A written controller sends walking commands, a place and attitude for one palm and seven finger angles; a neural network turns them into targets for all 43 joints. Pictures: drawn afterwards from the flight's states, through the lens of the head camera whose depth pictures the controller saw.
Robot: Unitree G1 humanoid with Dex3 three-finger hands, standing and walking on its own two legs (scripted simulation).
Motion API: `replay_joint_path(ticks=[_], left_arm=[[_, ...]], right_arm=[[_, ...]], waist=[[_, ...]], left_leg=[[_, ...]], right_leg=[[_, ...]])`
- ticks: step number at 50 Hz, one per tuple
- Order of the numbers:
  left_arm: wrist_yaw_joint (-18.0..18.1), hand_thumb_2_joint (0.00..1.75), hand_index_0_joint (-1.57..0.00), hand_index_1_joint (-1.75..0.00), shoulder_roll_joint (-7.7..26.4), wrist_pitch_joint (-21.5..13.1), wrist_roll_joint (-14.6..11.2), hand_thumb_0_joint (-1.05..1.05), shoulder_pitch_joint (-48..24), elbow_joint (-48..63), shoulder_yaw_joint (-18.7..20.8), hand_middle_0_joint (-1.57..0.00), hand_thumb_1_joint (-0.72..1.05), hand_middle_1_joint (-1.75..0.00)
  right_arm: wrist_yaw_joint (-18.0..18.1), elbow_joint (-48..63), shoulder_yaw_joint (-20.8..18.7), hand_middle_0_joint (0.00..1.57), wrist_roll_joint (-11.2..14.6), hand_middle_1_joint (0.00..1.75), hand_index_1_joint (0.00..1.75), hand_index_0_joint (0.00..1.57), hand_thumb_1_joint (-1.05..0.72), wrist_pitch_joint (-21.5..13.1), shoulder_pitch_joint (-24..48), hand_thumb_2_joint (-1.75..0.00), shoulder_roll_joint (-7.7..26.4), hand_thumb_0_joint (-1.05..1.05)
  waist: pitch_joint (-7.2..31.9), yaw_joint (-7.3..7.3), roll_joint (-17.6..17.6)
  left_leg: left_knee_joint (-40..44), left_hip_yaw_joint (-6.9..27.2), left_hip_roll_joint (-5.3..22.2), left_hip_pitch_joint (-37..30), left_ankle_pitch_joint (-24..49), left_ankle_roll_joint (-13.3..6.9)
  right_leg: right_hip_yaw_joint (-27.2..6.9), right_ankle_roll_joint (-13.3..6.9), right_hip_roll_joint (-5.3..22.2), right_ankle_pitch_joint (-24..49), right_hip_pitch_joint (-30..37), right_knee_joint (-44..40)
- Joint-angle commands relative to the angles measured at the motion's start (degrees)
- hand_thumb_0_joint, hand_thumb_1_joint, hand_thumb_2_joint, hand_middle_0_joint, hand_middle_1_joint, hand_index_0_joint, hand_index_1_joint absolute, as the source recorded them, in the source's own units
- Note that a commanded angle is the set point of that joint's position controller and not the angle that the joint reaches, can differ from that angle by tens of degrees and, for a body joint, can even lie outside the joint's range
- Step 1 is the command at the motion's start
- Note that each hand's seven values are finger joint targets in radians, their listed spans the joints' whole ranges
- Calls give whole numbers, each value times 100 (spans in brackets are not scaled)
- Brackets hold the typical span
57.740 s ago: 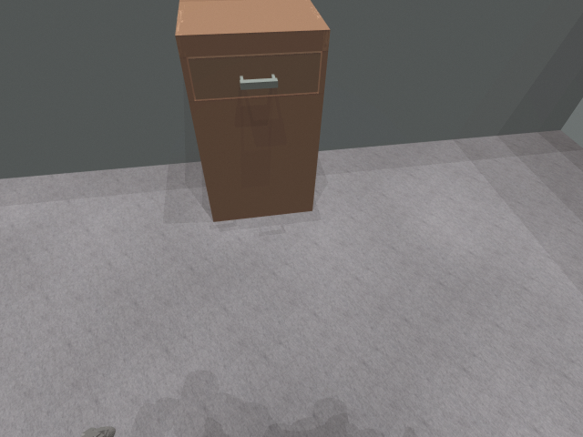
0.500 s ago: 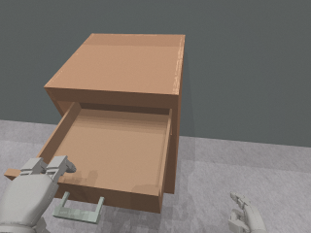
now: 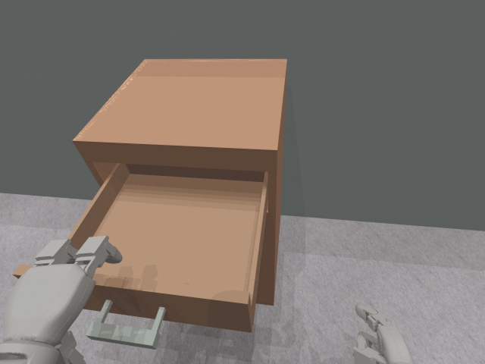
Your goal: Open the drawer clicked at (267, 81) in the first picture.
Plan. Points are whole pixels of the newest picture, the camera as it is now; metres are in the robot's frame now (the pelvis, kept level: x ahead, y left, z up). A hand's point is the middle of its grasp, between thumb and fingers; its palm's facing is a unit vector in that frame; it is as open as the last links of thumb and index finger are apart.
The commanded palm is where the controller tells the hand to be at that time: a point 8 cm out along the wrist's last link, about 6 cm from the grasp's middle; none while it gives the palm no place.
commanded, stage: draw the hand back to the body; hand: left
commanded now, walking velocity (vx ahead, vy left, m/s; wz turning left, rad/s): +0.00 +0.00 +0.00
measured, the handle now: (128, 322) +0.19 +0.25 -0.06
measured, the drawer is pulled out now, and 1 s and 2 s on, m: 0.30 0.30 0.30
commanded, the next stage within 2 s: step back with the hand held close in 1.30 s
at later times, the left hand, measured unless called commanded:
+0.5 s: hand (92, 281) +0.18 +0.22 +0.14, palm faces +0.37 -0.82 -0.43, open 13.5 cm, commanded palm +0.13 +0.26 +0.17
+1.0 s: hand (80, 258) +0.19 +0.23 +0.17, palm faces +0.43 -0.81 -0.41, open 9.5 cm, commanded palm +0.14 +0.27 +0.19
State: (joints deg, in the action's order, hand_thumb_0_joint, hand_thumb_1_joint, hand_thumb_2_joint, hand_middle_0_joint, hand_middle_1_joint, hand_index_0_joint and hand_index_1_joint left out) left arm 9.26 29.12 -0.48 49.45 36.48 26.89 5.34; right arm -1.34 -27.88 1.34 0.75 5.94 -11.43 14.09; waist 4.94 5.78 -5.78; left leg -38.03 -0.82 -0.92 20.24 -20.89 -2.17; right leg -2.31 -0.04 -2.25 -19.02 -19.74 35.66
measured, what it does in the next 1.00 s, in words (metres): stands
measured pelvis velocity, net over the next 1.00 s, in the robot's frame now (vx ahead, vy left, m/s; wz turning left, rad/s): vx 0.02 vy -0.02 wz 0.04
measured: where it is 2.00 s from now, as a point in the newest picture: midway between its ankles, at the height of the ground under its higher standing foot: outside the picture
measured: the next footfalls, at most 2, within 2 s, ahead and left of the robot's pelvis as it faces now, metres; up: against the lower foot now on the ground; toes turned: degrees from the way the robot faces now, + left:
none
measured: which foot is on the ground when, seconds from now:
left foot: down 0.00-1.00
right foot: down 0.00-1.00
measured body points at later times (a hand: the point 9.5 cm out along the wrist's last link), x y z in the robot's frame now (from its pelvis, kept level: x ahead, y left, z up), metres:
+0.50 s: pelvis +0.01 -0.01 +0.01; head +0.00 -0.03 +0.46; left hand +0.15 +0.26 +0.16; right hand +0.21 -0.22 -0.07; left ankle -0.01 +0.09 -0.72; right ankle -0.01 -0.12 -0.72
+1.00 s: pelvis +0.02 -0.02 +0.02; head +0.01 -0.05 +0.47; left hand +0.16 +0.27 +0.19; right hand +0.22 -0.23 -0.06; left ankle -0.01 +0.09 -0.72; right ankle -0.01 -0.12 -0.72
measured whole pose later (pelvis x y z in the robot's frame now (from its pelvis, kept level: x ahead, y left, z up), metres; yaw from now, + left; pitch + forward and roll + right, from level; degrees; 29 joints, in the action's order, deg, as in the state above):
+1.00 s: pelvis +0.02 -0.02 +0.02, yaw +2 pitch -2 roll +0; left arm 5.9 18.6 -5.5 -3.6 31.8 27.1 16.5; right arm 3.9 -34.9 0.5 0.8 -7.0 -11.0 12.7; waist 0.4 3.7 -4.2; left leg -25.9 1.5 -0.8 7.0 -16.7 -0.7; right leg -0.2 -1.4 -2.2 -15.8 -6.0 24.0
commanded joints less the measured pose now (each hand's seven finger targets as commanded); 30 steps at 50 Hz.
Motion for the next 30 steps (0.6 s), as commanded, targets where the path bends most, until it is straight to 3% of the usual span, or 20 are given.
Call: replay_joint_path(ticks=[1, 3, 4, 5, 6, 8, 10, 13, 14, 15, 16, 17, 18, 19, 22, 23, 24, 28, 29, 30], left_arm=[[102, 30, -30, -120, 1086, -128, -103, 0, -83, 1064, 876, -30, -50, -120], [120, 30, -30, -120, 1152, -139, -156, 0, 83, 1120, 1079, -30, -50, -120], [105, 30, -30, -120, 1256, -196, -103, 0, 60, 1173, 1124, -30, -50, -120], [120, 30, -30, -120, 1165, -200, -203, 0, 74, 1185, 1088, -30, -50, -120], [96, 30, -30, -120, 1269, -273, -198, 0, -10, 1120, 1201, -30, -50, -120], [131, 30, -30, -120, 1267, -295, -270, 0, 9, 1202, 1286, -30, -50, -120], [115, 30, -30, -120, 1282, -347, -327, 0, 22, 1105, 1304, -30, -50, -120], [75, 30, -30, -120, 1274, -364, -421, 0, 45, 1070, 1364, -30, -50, -120], [41, 30, -30, -120, 1451, -396, -370, 0, -113, 1053, 1432, -30, -50, -120], [30, 30, -30, -120, 1328, -394, -409, 0, -138, 1015, 1320, -30, -50, -120], [-109, 32, -30, -118, -1025, -458, -4404, 0, -178, 441, 795, -30, -47, -118], [-108, 33, -29, -115, -402, -555, -4582, 0, -230, 711, 985, -29, -43, -115], [-81, 34, -29, -113, -139, -649, -4916, 0, -198, 883, 1374, -29, -40, -113], [-54, 36, -29, -111, -49, -785, -4992, 0, -453, 1117, 1410, -29, -36, -111], [-16, 40, -28, -104, -51, -907, -5123, 0, -660, 1612, 1347, -28, -26, -104], [8, 42, -28, -102, 108, -920, -5105, 0, -749, 1572, 1535, -28, -22, -102], [-4, 43, -28, -100, -59, -919, -5130, 0, -597, 1318, 1482, -28, -18, -100], [-106, 50, -27, -91, -33, -916, -5218, 0, -660, 1206, 1641, -27, -5, -91], [-138, 51, -26, -88, -206, -921, -5256, 0, -548, 1020, 1560, -26, -1, -88], [-185, 52, -26, -86, -223, -933, -5287, 0, -603, 1248, 1493, -26, 2, -86]], right_arm=[[113, 1020, -269, 20, -41, 30, 30, 20, -90, -334, 837, -90, 614, 0], [137, 1047, -269, 20, 7, 30, 30, 20, -90, -363, 979, -90, 625, 0], [118, 1037, -249, 20, -40, 30, 30, 20, -90, -347, 839, -90, 624, 0], [142, 1046, -277, 20, -10, 30, 30, 20, -90, -338, 855, -90, 616, 0], [150, 990, -297, 20, -41, 30, 30, 20, -90, -327, 836, -90, 635, 0], [175, 1009, -301, 20, 1, 30, 30, 20, -90, -372, 969, -90, 642, 0], [192, 958, -325, 20, -22, 30, 30, 20, -90, -366, 849, -90, 634, 0], [212, 963, -325, 20, 16, 30, 30, 20, -90, -395, 1041, -90, 650, 0], [204, 933, -289, 20, -40, 30, 30, 20, -90, -375, 914, -90, 658, 0], [230, 911, -329, 20, -20, 30, 30, 20, -90, -374, 900, -90, 649, 0], [386, 938, -316, 20, 87, 30, 30, 20, -90, -764, 481, -90, 206, 0], [512, 885, -309, 20, 109, 30, 30, 20, -90, -1016, 511, -90, 347, 0], [633, 798, -264, 20, 111, 30, 30, 20, -90, -1156, 675, -90, 330, 0], [707, 758, -216, 20, 65, 30, 30, 20, -90, -1277, 565, -90, 385, 0], [775, 612, -183, 20, -7, 30, 30, 20, -90, -1625, 536, -90, 328, 0], [771, 506, -175, 20, -15, 30, 30, 20, -90, -1702, 567, -90, 336, 0], [754, 409, -149, 20, -36, 30, 30, 20, -90, -1736, 523, -90, 318, 0], [672, 313, -170, 20, -26, 30, 30, 20, -90, -1805, 650, -90, 298, 0], [643, 254, -168, 20, -29, 30, 30, 20, -90, -1774, 605, -90, 305, 0], [608, 333, -168, 20, -15, 30, 30, 20, -90, -1783, 637, -90, 299, 0]], waist=[[274, 30, 398], [189, 35, 309], [362, 68, 216], [250, -2, 360], [240, 32, 378], [201, -12, 152], [237, -32, 363], [76, -1, 156], [250, 9, 288], [101, -64, 391], [-312, -566, 429], [-193, -446, 437], [-161, -329, 696], [37, -309, 654], [35, -304, 244], [-157, -261, -11], [-315, -267, -146], [-462, -222, -34], [-462, -257, 20], [-284, -250, 82]], left_leg=[[681, 109, 249, -495, 1393, 52], [685, 145, 248, -537, 1433, 71], [660, 94, 253, -609, 1581, 61], [663, 98, 256, -596, 1570, 62], [654, 79, 224, -613, 1551, 47], [648, 114, 217, -713, 1496, 60], [646, 83, 214, -705, 1532, 49], [694, 113, 182, -710, 1389, 54], [695, 87, 192, -740, 1377, 39], [709, 83, 199, -717, 1363, 36], [916, 113, 310, -1337, 1080, -71], [1070, 249, 408, -1301, 1020, -19], [1138, 254, 372, -1276, 1051, -5], [1155, 172, 299, -1341, 1264, -12], [1210, 153, 276, -1355, 1680, 43], [1230, 145, 251, -1281, 1715, 83], [1262, 106, 213, -1226, 1724, 105], [1385, 146, 283, -1196, 1925, 175], [1400, 103, 267, -1222, 1916, 169], [1438, 163, 309, -1276, 2062, 183]], right_leg=[[161, -184, 135, 880, -21, -719], [-43, -214, 137, 1022, 36, -795], [99, -193, 167, 1071, 56, -747], [70, -172, 196, 1133, 70, -774], [103, -166, 170, 1132, 35, -813], [-113, -202, 157, 1158, 28, -900], [22, -160, 213, 1187, 85, -874], [-110, -186, 177, 1126, 55, -987], [48, -143, 216, 997, 54, -956], [39, -139, 222, 996, 37, -982], [480, -172, 111, 805, 400, -972], [394, -159, 194, 555, 488, -912], [405, -142, 185, 574, 568, -1062], [428, -137, 214, 826, 724, -1114], [378, -141, 328, 1264, 923, -1162], [346, -174, 314, 1284, 918, -1254], [400, -187, 297, 1333, 894, -1302], [386, -207, 285, 1488, 1018, -1362], [424, -192, 271, 1507, 1014, -1381], [418, -190, 300, 1581, 1138, -1301]])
